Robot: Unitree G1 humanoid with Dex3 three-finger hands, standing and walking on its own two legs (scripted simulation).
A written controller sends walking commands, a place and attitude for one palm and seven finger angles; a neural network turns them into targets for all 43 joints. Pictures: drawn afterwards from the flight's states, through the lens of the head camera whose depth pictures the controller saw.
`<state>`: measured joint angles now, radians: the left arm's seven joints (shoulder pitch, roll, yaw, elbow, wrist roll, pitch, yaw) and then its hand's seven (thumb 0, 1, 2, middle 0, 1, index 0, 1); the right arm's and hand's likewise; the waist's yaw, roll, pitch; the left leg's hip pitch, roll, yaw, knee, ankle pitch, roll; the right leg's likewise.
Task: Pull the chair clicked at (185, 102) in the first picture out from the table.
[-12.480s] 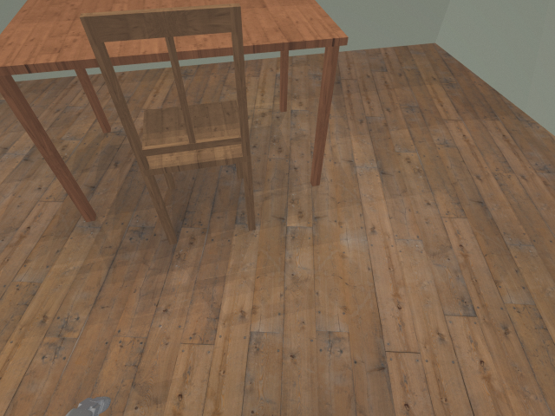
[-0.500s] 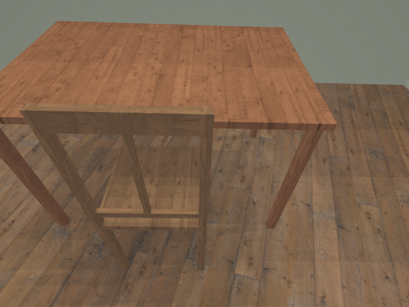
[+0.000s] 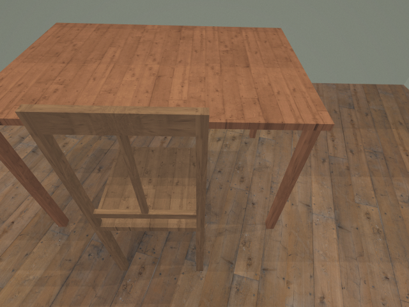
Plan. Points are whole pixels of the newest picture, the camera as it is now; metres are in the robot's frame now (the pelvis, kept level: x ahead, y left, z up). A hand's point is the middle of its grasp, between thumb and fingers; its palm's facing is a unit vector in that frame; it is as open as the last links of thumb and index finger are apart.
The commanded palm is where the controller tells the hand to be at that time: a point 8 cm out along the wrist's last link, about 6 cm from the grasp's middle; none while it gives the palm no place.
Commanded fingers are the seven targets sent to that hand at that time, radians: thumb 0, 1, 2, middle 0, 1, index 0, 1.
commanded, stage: look again from close up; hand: left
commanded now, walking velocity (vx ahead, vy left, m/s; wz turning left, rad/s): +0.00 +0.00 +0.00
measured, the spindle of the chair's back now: (135, 179) +0.44 +0.22 -0.07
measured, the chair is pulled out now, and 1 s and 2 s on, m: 0.00 0.00 0.00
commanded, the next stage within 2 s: raise the hand toward the chair's back in 1.50 s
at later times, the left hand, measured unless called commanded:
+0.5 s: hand out of the picture -0.03 +0.14 -0.18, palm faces +0.06 -0.99 -0.15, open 7.4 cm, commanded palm none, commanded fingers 0.00 0.90 0.90 -0.20 -0.30 -0.20 -0.30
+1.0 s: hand out of the picture -0.03 +0.12 -0.18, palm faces +0.06 -0.99 -0.15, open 7.4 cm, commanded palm none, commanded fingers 0.00 0.90 0.90 -0.20 -0.30 -0.20 -0.30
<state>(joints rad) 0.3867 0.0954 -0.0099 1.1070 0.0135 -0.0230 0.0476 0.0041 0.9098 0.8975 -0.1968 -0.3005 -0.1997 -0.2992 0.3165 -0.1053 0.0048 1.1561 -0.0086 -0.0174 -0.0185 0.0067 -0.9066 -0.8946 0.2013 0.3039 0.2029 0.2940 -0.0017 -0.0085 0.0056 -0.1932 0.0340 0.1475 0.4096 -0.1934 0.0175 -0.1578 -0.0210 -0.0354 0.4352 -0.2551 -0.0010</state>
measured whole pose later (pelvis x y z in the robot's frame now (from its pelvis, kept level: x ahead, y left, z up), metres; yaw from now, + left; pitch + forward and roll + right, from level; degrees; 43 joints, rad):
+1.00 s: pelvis +0.01 -0.02 +0.00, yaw +0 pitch -1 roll +1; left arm 0.40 0.09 -0.01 1.11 0.01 -0.03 0.05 0.00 0.91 0.90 -0.20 -0.30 -0.20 -0.30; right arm 0.32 -0.10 0.01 1.17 -0.01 -0.02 -0.02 0.01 -0.91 -0.89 0.20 0.30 0.20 0.29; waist 0.00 -0.01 -0.01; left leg -0.18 0.06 0.13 0.40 -0.20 -0.01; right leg -0.14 0.01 -0.05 0.42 -0.27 -0.03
